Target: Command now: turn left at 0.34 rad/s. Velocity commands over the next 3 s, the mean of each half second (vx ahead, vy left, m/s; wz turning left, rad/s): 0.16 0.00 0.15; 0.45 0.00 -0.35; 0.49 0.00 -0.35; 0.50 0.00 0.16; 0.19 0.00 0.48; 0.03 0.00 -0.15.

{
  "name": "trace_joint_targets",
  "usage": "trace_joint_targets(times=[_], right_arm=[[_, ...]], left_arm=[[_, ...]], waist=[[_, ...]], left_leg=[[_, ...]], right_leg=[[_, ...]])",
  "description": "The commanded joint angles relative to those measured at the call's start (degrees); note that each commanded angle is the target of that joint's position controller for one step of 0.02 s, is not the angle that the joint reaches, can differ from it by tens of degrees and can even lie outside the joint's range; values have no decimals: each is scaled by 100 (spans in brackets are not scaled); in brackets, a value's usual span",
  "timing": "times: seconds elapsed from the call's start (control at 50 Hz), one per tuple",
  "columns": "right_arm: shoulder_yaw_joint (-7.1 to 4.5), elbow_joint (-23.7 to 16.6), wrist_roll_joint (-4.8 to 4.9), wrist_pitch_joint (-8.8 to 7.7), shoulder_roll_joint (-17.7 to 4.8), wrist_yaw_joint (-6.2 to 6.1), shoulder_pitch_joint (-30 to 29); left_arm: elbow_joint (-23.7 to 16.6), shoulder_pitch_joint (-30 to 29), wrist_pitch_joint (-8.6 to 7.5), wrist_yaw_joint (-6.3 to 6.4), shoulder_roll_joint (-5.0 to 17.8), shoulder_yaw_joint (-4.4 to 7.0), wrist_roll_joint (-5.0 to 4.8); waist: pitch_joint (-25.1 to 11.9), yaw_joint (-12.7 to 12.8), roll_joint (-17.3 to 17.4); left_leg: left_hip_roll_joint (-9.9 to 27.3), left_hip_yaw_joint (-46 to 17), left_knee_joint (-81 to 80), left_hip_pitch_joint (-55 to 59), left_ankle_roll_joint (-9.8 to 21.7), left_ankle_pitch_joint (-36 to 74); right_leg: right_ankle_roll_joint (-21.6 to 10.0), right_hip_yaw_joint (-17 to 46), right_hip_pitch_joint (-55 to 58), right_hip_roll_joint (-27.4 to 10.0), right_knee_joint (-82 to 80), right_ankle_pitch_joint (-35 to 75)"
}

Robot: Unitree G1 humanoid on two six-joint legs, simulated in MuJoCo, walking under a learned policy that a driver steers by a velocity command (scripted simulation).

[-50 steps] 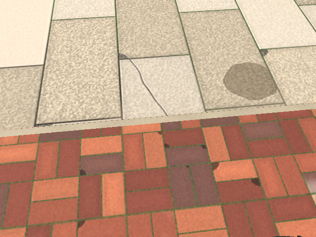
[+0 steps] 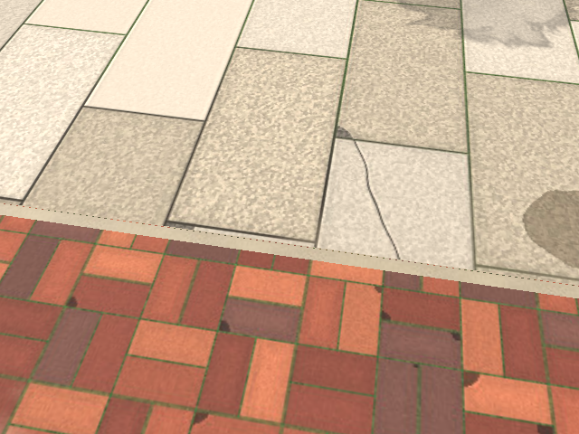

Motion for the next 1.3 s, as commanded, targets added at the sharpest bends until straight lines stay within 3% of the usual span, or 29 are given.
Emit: trace_joint_targets(times=[0.02, 0.04, 0.06, 0.08, 0.1, 0.12, 0.2, 0.3, 0.38, 0.4, 0.42, 0.44, 0.48, 0.56, 0.66, 0.74, 0.8, 0.84, 0.86, 0.88, 0.9, 0.92, 0.94, 0.98, 1.02, 1.08, 1.14, 1.22, 1.3], right_arm=[[-156, -392, 54, -11, -684, -31, -125], [-103, -386, 6, -23, -519, -40, 43], [-14, -394, -110, -65, -236, -18, 333], [-145, -556, -69, -142, -577, -19, 44], [-270, -441, -73, -172, -959, -29, 58], [-314, -322, -34, -151, -974, -21, 116], [-92, -83, -45, -41, -217, 37, 318], [-28, -313, 67, -297, -261, 151, -357], [-56, 102, 46, -515, -208, 200, 467], [-82, 226, 47, -550, -286, 175, 984], [-141, 366, 16, -570, -596, 125, 1755], [-343, 419, -48, -599, -1314, 196, 1885], [-145, 319, -68, -756, -632, 192, 1445], [-50, 272, -95, -767, -422, 191, 1130], [-44, 467, -117, -773, -549, 154, 1235], [-73, 703, -11, -774, -745, 135, 1470], [-113, 740, 4, -694, -901, 106, 1404], [-160, 698, -38, -575, -1082, 29, 1336], [239, 1097, -1380, -821, -371, 556, 2127], [322, 968, -1310, -897, 19, 749, 2654], [353, 948, -949, -977, -99, 879, 2488], [311, 489, -471, -1058, -191, 776, 820], [310, 293, -401, -1137, -428, 644, 265], [354, 257, -696, -1060, -410, 343, 608], [461, 265, -692, -818, -149, 220, 794], [523, 146, -553, -702, -224, 176, 620], [696, -143, -484, -618, 145, 263, -245], [696, -265, -520, -577, -94, 400, -1044], [605, -276, -384, -705, -325, 290, -1336]], left_arm=[[-321, 242, -169, -95, 457, 143, 34], [-356, 304, -172, -91, 653, 182, 135], [-495, 217, -142, -61, 997, 219, 258], [-432, 205, -156, -102, 1035, 232, 398], [-505, 85, -192, -110, 881, 202, 320], [-500, -59, -196, -90, 792, 183, 223], [-368, 4, -144, -73, 409, 12, 87], [-221, 694, -36, -17, 1004, 182, 15], [-174, 581, -49, -63, 907, 126, -124], [-231, 421, -105, -88, 618, 31, -71], [-415, 68, -190, -153, 58, -142, 50], [-789, -214, -314, -140, 299, -71, -70], [-668, -172, -411, -194, 815, 94, -182], [-402, 38, -397, -352, 502, 31, -54], [-589, -570, -355, -425, 257, -114, -77], [-825, -1098, -375, -571, 237, -169, -106], [-915, -987, -365, -638, 448, -85, -90], [-710, 107, -303, -599, 841, 126, -93], [-205, 1371, -301, -446, 879, 80, 407], [13, 2430, -241, -357, 1044, 191, 459], [213, 3129, -240, -418, 954, 54, 311], [543, 3124, -413, -406, 894, 106, 472], [598, 2551, -536, -437, 957, 98, 400], [555, 1356, -665, -523, 237, -222, 354], [303, 418, -713, -531, 94, -329, 353], [158, 159, -825, -551, 434, -272, 456], [419, 899, -790, -676, 704, -166, 430], [743, 1948, -652, -803, 744, -48, 421], [864, 1779, -550, -634, 808, -4, 468]], waist=[[-726, 201, 786], [-761, 144, 439], [-753, -126, -856], [-461, -41, -1651], [-386, 38, -1137], [-335, -21, -884], [-397, 20, -855], [-63, 524, -1182], [-26, 34, -847], [-303, -203, -701], [-602, -483, 296], [-87, -474, 1456], [558, -289, 783], [423, -125, 478], [545, -317, 440], [733, -419, 383], [375, -150, 537], [-458, 511, 724], [-1271, 718, 157], [-2492, 818, -385], [-3057, 1139, -654], [-878, 1571, -624], [-38, 1318, -485], [-223, 366, -231], [-133, -197, -248], [-41, -145, -130], [79, 247, -252], [192, 754, -325], [93, 594, -387]], left_leg=[[1243, -1469, -357, 629, 697, 1070], [995, -1261, -25, 209, 401, 256], [245, -469, 1078, -478, 41, -1470], [-40, 54, 1976, -1020, -224, -2565], [156, -64, 2888, -1040, -404, -2405], [156, -49, 3320, -1174, -502, -2068], [451, 513, 2732, -883, -771, -1128], [476, 1175, 1034, -496, -467, -1696], [373, 1329, -835, 1298, 45, -273], [728, 903, -797, 2262, 170, -290], [1779, -453, -1092, 3204, 430, -653], [2839, -2281, -1707, 2880, 1277, -1849], [2650, -2103, -1969, 2606, 1361, -2409], [1971, -284, -2102, 2311, 851, 84], [1665, 1008, -2226, 1566, 678, 1152], [1960, 1303, -2268, 1894, 623, 1415], [2089, 1595, -1455, 2530, 448, 3923], [1996, 1841, 221, 2566, 265, 5813], [2010, 1929, 1169, 1446, 247, 5083], [1325, 1860, 2915, -695, -14, 2342], [117, 1075, 4769, -2173, -307, -1899], [293, 242, 5641, -3706, -66, -1517], [671, 150, 5530, -3629, 81, -1035], [1125, 109, 4806, -2400, 184, -450], [1266, 225, 4431, -1622, 62, -669], [1302, 560, 3270, -1346, -242, 167], [1021, 1022, 1578, -494, -485, 1064], [884, 1008, 526, -1367, -429, 1286], [728, 1074, -258, -1230, 53, 1171]], right_leg=[[-248, -194, 746, -64, -1406, 917], [-453, 264, 1273, -634, -1603, 1322], [-958, 1411, 1658, -1740, -1788, 2467], [-1878, 2349, 1029, -2424, -1999, 2711], [-2050, 2218, 912, -2348, -2054, 2320], [-1840, 1801, 950, -2031, -1969, 2088], [-1418, 815, 1041, -1218, -2112, 640], [-1582, 1268, 1162, -1452, -2414, -836], [-1425, 1035, 274, -1247, -2077, -756], [-1168, 808, -351, -1056, -1571, -678], [-741, 40, -1340, -474, 146, -770], [-575, -478, -2664, -117, 1078, -1356], [-630, 11, -3351, -632, 2323, -694], [-521, -144, -3165, -824, 2503, 810], [-318, -411, -2323, -632, 1046, 2045], [-550, -616, -1968, -509, 43, 2226], [-898, -925, -1471, -155, -193, 1556], [-1181, -1172, -10, 292, -244, 1208], [-1483, -572, 2410, 268, -39, 2467], [-2562, 909, 5316, -579, 182, 1855], [-3320, 3753, 6329, -1669, -947, 622], [-2478, 3643, 5005, -1560, -1581, -236], [-2173, 2987, 3413, -1444, -1837, -450], [-2150, 2269, 1570, -1285, -2108, 269], [-2187, 2069, 23, -1141, -2612, 211], [-2062, 1368, -776, -728, -2728, 594], [-1936, 923, -1035, -363, -2499, 1590], [-2072, 1586, 916, -983, -1978, 1908], [-1730, 1795, 2133, -1295, -1570, 3097]])
Next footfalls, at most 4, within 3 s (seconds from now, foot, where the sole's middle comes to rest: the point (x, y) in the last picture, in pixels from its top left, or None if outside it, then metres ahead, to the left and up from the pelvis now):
0.04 right None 0.04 -0.13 -0.78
0.40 left None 0.01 0.11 -0.78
0.86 right None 0.37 -0.13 -0.78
1.34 left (298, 340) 0.69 -0.01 -0.78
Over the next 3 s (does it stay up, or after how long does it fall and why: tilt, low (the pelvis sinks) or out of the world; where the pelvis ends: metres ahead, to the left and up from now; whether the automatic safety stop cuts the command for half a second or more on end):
stays up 1.11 -0.25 -0.13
